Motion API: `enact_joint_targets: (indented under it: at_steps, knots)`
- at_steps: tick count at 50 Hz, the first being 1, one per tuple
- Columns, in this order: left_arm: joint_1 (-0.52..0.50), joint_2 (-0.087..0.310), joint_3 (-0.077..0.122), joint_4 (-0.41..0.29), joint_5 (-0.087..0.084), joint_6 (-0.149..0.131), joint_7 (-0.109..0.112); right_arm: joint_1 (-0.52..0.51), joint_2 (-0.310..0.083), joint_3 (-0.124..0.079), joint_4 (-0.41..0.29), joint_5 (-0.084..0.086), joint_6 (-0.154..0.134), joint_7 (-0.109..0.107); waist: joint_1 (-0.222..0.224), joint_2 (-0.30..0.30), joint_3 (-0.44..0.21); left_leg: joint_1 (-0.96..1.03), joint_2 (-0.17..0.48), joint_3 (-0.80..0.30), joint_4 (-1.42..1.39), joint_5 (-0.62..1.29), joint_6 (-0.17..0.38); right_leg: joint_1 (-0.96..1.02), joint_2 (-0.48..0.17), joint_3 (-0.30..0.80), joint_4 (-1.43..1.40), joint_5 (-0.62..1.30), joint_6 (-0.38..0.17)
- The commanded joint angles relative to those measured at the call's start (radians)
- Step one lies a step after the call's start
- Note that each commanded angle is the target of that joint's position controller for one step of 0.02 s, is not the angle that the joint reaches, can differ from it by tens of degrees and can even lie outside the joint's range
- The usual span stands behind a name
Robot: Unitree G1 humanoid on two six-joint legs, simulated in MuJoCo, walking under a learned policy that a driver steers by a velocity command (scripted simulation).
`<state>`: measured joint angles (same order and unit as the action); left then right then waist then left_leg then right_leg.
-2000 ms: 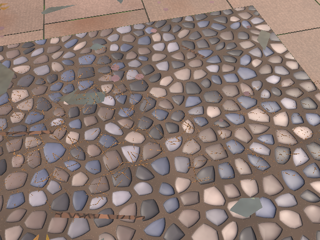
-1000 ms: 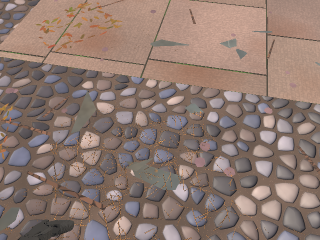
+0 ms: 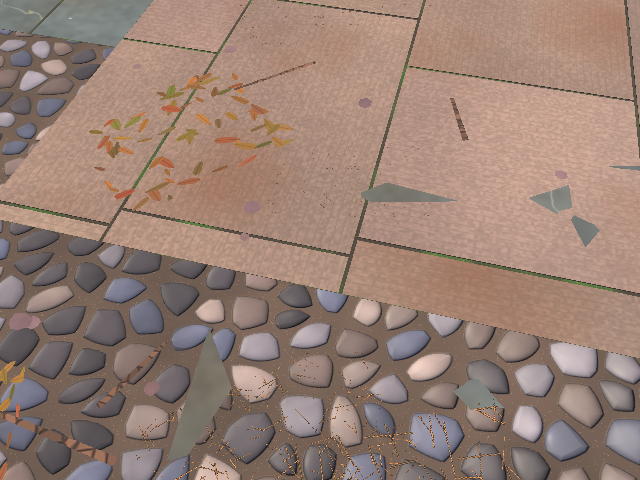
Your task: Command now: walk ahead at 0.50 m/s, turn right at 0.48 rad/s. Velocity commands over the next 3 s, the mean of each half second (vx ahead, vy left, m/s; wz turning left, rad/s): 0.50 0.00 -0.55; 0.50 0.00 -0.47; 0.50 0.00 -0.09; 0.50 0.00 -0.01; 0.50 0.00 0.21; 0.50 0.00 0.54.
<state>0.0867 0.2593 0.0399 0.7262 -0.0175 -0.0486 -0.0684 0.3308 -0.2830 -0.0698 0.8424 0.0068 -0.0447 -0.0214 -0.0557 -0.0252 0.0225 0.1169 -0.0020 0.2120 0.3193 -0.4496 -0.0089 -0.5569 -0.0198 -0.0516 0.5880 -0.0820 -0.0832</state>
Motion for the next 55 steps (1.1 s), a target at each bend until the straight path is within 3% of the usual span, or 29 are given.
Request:
enact_joint_targets:
  at_steps: [1, 2, 3, 4, 5, 6, 7, 11, 15, 20, 23, 24, 25, 26, 27, 29, 30, 32, 35, 41, 45, 47, 49, 50, 51, 52, 53, 54, 55]
  knots:
    - [0.317, 0.240, 0.100, -0.008, -0.004, 0.000, 0.021, -0.038, -0.185, -0.036, -0.076, -0.002, 0.004, -0.024, 0.217, 0.039, -0.203, -0.245, 0.197, -0.020, 0.591, 1.006, 0.052, 0.528, 0.023, 0.081, -0.053, -0.017, -0.110]
    - [0.336, 0.342, 0.119, -0.008, -0.012, 0.001, 0.033, 0.063, -0.035, 0.010, -0.124, -0.036, -0.025, -0.003, 0.115, -0.225, -0.289, -0.715, -0.015, -0.071, 0.965, 0.056, -0.022, 0.892, -0.243, 0.630, -0.107, -0.128, -0.299]
    - [0.359, 0.277, 0.097, -0.030, -0.006, -0.009, 0.033, -0.006, -0.088, 0.009, -0.128, -0.008, -0.068, 0.016, 0.170, -0.141, -0.425, -0.854, -0.063, -0.304, 1.109, -0.140, -0.013, 0.996, -0.316, 0.907, -0.251, -0.211, -0.358]
    - [0.328, 0.225, 0.084, -0.028, 0.002, -0.016, 0.035, -0.101, -0.138, -0.004, -0.159, 0.030, -0.093, 0.029, 0.190, -0.091, -0.296, -0.937, 0.001, -0.336, 1.096, -0.058, 0.012, 0.923, -0.285, 0.752, -0.273, -0.172, -0.299]
    - [0.270, 0.198, 0.077, -0.038, -0.002, -0.020, 0.038, -0.137, -0.130, 0.003, -0.171, 0.027, -0.107, 0.028, 0.154, -0.011, -0.196, -0.920, 0.046, -0.323, 1.006, 0.026, 0.026, 0.775, -0.239, 0.622, -0.275, -0.098, -0.260]
    - [0.203, 0.170, 0.068, -0.051, -0.001, -0.020, 0.039, -0.153, -0.130, -0.003, -0.167, 0.002, -0.109, 0.021, 0.110, 0.034, -0.121, -0.868, 0.076, -0.311, 0.909, 0.069, 0.020, 0.626, -0.201, 0.533, -0.288, 0.008, -0.234]
    - [0.163, 0.142, 0.057, -0.070, 0.010, -0.020, 0.044, -0.142, -0.141, -0.011, -0.164, -0.012, -0.099, 0.018, 0.075, 0.021, -0.097, -0.793, 0.097, -0.314, 0.859, 0.099, 0.013, 0.525, -0.173, 0.475, -0.312, 0.097, -0.227]
    - [0.153, 0.175, 0.066, -0.083, 0.007, -0.020, 0.063, -0.136, -0.094, -0.002, -0.176, -0.024, -0.058, 0.015, 0.039, -0.004, -0.050, -0.716, 0.094, -0.272, 0.665, 0.176, -0.049, 0.331, -0.124, 0.365, -0.363, 0.218, -0.227]
    - [0.202, 0.197, 0.074, -0.068, -0.004, -0.006, 0.082, -0.291, -0.055, 0.017, -0.211, -0.020, -0.060, 0.022, 0.101, -0.045, -0.027, -0.623, 0.034, -0.253, 0.343, 0.472, -0.071, 0.253, -0.047, 0.290, -0.347, 0.092, -0.153]
    - [0.266, 0.188, 0.075, -0.046, -0.011, 0.009, 0.087, -0.355, -0.108, -0.001, -0.235, 0.002, -0.077, 0.039, 0.118, -0.074, -0.033, -0.565, 0.003, -0.301, 0.185, 0.475, -0.046, 0.359, -0.096, 0.426, -0.251, -0.051, -0.116]
    - [0.237, 0.162, 0.069, -0.058, -0.004, 0.014, 0.087, -0.225, -0.145, -0.027, -0.203, 0.001, -0.091, 0.036, 0.037, -0.102, -0.066, -0.391, 0.006, -0.284, 0.122, 0.394, 0.015, 0.374, -0.078, 0.464, -0.117, -0.022, -0.072]
    - [0.236, 0.109, 0.050, -0.071, 0.004, 0.010, 0.083, -0.111, -0.182, -0.041, -0.189, -0.016, -0.097, 0.029, -0.018, -0.054, -0.165, -0.189, 0.105, -0.363, 0.133, 0.359, 0.067, 0.308, -0.025, 0.408, 0.076, -0.048, -0.038]
    - [0.336, 0.040, 0.029, -0.092, -0.001, 0.004, 0.083, 0.009, -0.265, -0.060, -0.176, -0.035, -0.091, 0.023, -0.008, 0.167, -0.311, 0.155, 0.329, -0.699, 0.099, 0.229, 0.189, 0.040, 0.108, 0.267, 0.407, -0.335, 0.032]
    - [0.383, 0.083, 0.027, -0.109, -0.021, -0.003, 0.083, 0.059, -0.259, -0.064, -0.142, -0.015, -0.078, 0.034, 0.004, 0.370, -0.335, 0.225, 0.443, -1.047, -0.005, -0.060, 0.273, -0.192, 0.090, 0.220, 0.623, -0.534, 0.056]
    - [0.321, 0.173, 0.049, -0.090, -0.025, 0.001, 0.085, 0.003, -0.168, -0.041, -0.164, -0.005, -0.074, 0.033, -0.018, 0.222, -0.200, 0.117, 0.400, -0.949, -0.038, -0.172, 0.234, -0.253, 0.032, 0.242, 0.708, -0.443, 0.066]
    - [0.200, 0.180, 0.058, -0.112, -0.003, 0.011, 0.083, -0.084, -0.110, -0.019, -0.167, -0.014, -0.060, 0.028, -0.004, 0.113, -0.050, -0.106, 0.310, -0.662, -0.057, 0.060, 0.179, -0.219, -0.029, 0.191, 0.679, -0.302, 0.075]
    - [0.188, 0.166, 0.061, -0.118, -0.002, 0.014, 0.078, -0.108, -0.089, -0.012, -0.160, -0.019, -0.059, 0.026, 0.015, 0.127, -0.020, -0.173, 0.276, -0.574, -0.079, 0.154, 0.169, -0.187, -0.057, 0.189, 0.637, -0.262, 0.075]
    - [0.199, 0.125, 0.056, -0.122, -0.011, 0.024, 0.069, -0.115, -0.083, -0.011, -0.145, -0.017, -0.066, 0.024, 0.033, 0.156, -0.011, -0.235, 0.246, -0.459, -0.122, 0.252, 0.170, -0.136, -0.080, 0.163, 0.597, -0.225, 0.079]
    - [0.154, 0.095, 0.047, -0.149, -0.006, 0.032, 0.067, -0.101, -0.119, -0.024, -0.117, -0.014, -0.074, 0.022, 0.033, 0.117, 0.002, -0.226, 0.263, -0.360, -0.159, 0.377, 0.200, -0.180, -0.094, 0.156, 0.507, -0.154, 0.096]
    - [0.007, 0.049, 0.023, -0.179, -0.001, 0.010, 0.040, -0.054, -0.157, -0.028, -0.064, -0.003, -0.058, 0.024, -0.016, 0.078, 0.031, -0.194, 0.235, -0.181, -0.173, 0.501, 0.183, -0.107, -0.066, 0.092, 0.165, 0.082, 0.083]
    - [-0.089, 0.060, 0.020, -0.219, -0.004, 0.001, 0.022, 0.011, -0.193, -0.036, -0.014, 0.022, -0.038, 0.028, -0.027, 0.083, 0.068, -0.095, 0.282, -0.169, -0.149, 0.564, 0.176, -0.082, -0.040, 0.051, 0.027, 0.016, 0.045]
    - [-0.066, 0.089, 0.032, -0.223, 0.002, 0.000, 0.019, 0.010, -0.216, -0.041, 0.001, 0.030, -0.026, 0.025, 0.012, 0.109, 0.040, -0.044, 0.294, -0.151, -0.064, 0.806, 0.160, 0.000, -0.003, 0.018, -0.019, -0.068, 0.009]
    - [0.166, 0.160, 0.074, -0.155, 0.009, 0.003, 0.029, -0.001, -0.213, -0.033, 0.010, 0.031, -0.016, 0.017, 0.149, 0.108, -0.108, -0.110, 0.242, -0.078, 0.221, 1.050, 0.114, 0.364, 0.065, -0.028, -0.098, -0.004, -0.044]
    - [0.332, 0.226, 0.099, -0.118, 0.010, 0.012, 0.045, 0.001, -0.170, -0.013, -0.009, 0.007, -0.021, 0.014, 0.217, 0.044, -0.226, -0.335, 0.203, -0.064, 0.491, 0.794, 0.074, 0.681, -0.051, 0.128, -0.049, 0.048, -0.089]
    - [0.349, 0.332, 0.109, -0.111, 0.011, 0.010, 0.053, 0.106, -0.037, 0.032, -0.048, -0.018, -0.041, 0.026, 0.123, -0.226, -0.351, -0.730, 0.018, -0.102, 0.866, -0.031, 0.008, 0.980, -0.331, 0.655, -0.133, -0.092, -0.261]
    - [0.376, 0.244, 0.087, -0.119, 0.008, 0.004, 0.050, 0.049, -0.127, 0.013, -0.026, 0.011, -0.064, 0.036, 0.185, -0.141, -0.438, -0.820, 0.014, -0.288, 1.004, -0.145, 0.013, 0.983, -0.373, 0.811, -0.238, -0.173, -0.291]
    - [0.322, 0.205, 0.071, -0.108, 0.013, -0.005, 0.047, -0.049, -0.168, -0.001, -0.066, 0.044, -0.074, 0.041, 0.182, -0.118, -0.270, -0.904, 0.061, -0.283, 1.024, -0.075, 0.024, 0.873, -0.328, 0.640, -0.252, -0.111, -0.244]
    - [0.262, 0.179, 0.063, -0.104, 0.009, -0.011, 0.047, -0.093, -0.154, 0.004, -0.075, 0.037, -0.080, 0.037, 0.149, -0.066, -0.176, -0.891, 0.105, -0.269, 0.961, 0.016, 0.031, 0.733, -0.277, 0.506, -0.263, -0.023, -0.208]
    - [0.206, 0.150, 0.054, -0.105, 0.013, -0.014, 0.044, -0.108, -0.148, 0.002, -0.071, 0.016, -0.078, 0.032, 0.114, -0.037, -0.115, -0.850, 0.131, -0.263, 0.894, 0.073, 0.026, 0.609, -0.242, 0.423, -0.289, 0.063, -0.188]
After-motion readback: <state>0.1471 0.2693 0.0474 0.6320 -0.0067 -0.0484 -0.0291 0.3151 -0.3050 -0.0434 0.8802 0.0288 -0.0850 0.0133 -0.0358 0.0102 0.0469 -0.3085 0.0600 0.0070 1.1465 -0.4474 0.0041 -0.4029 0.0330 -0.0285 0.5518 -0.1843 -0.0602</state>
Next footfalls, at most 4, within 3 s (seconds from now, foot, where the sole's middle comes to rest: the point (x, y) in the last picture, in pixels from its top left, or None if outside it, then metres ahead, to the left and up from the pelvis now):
0.02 right None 0.18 -0.09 -0.76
0.48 left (285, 474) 0.47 0.08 -0.76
1.00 right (456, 402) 0.61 -0.29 -0.76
1.50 left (409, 260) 0.99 -0.25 -0.76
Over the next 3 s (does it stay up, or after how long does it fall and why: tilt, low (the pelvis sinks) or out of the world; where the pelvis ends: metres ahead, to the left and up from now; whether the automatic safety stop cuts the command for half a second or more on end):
stays up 1.50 -0.64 0.02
